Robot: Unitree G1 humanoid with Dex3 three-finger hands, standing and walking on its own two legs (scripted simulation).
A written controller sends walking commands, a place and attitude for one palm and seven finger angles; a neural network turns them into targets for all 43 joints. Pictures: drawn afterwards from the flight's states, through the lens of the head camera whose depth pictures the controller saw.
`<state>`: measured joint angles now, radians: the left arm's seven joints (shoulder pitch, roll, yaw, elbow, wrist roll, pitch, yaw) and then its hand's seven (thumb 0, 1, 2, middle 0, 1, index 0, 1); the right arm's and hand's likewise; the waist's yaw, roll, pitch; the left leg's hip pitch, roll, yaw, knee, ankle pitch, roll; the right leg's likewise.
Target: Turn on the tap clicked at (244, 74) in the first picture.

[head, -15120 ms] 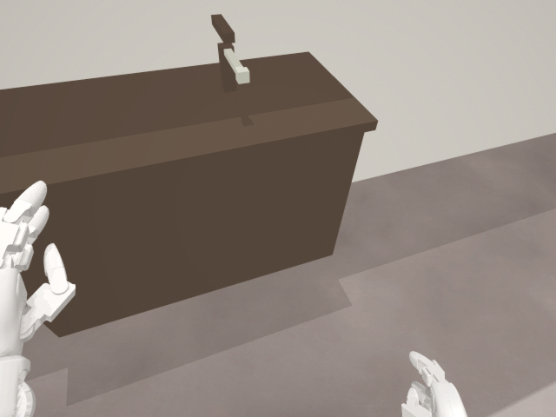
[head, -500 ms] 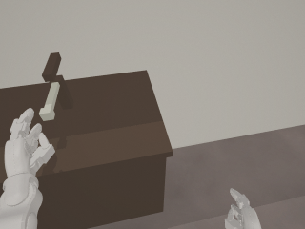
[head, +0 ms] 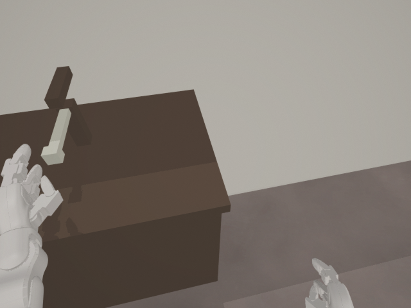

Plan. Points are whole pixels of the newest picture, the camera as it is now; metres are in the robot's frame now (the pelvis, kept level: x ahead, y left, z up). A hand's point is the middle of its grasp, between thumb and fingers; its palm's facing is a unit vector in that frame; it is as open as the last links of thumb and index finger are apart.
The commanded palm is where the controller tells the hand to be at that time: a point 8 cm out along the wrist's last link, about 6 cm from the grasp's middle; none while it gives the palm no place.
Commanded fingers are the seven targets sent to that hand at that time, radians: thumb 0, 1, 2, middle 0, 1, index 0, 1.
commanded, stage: reach beside the lever's end, fingers flat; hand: left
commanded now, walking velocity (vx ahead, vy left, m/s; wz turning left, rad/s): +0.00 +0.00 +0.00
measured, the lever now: (53, 154) +0.35 +0.34 +0.12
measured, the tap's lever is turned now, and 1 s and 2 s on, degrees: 0 0 3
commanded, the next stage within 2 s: push the lever round in 0.78 s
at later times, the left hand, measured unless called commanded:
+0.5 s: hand (47, 186) +0.29 +0.33 +0.10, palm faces +0.52 -0.85 -0.11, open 7.8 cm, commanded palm +0.24 +0.37 +0.10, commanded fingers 0.00 0.90 0.90 -0.15 -0.15 -0.15 -0.15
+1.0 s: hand (48, 190) +0.28 +0.33 +0.10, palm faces +0.53 -0.84 -0.10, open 7.8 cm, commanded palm +0.24 +0.36 +0.10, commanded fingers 0.00 0.90 0.90 -0.15 -0.15 -0.15 -0.15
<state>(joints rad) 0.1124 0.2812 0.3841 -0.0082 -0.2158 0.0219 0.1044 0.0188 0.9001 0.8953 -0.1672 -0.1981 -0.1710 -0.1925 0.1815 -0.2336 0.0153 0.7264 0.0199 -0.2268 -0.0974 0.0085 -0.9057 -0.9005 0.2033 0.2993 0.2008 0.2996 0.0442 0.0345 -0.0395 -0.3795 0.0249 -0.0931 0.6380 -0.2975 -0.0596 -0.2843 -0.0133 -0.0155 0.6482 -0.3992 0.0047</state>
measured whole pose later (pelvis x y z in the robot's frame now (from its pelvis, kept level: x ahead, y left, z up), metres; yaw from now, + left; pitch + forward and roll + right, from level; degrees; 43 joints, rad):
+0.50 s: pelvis -0.01 +0.00 +0.00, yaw +0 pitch +4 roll -1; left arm -0.04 0.36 0.49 0.25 -0.22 -0.09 0.01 0.02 0.90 0.90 -0.15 -0.16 -0.15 -0.15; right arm 0.23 -0.25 0.00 0.74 0.02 -0.21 -0.10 0.01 -0.91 -0.90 0.20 0.30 0.20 0.30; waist 0.02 0.03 -0.05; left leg -0.46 0.03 -0.10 0.69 -0.31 -0.06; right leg -0.35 0.00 -0.01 0.68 -0.40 0.01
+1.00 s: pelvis -0.01 +0.01 -0.01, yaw +0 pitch +4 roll -1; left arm -0.02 0.33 0.47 0.24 -0.21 -0.07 0.04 0.02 0.90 0.90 -0.15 -0.15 -0.16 -0.15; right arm 0.22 -0.24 0.00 0.72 0.02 -0.19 -0.10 0.01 -0.91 -0.90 0.20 0.30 0.20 0.30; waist 0.02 0.04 -0.06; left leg -0.46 0.03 -0.09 0.70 -0.31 -0.05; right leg -0.35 -0.01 -0.01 0.68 -0.40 0.02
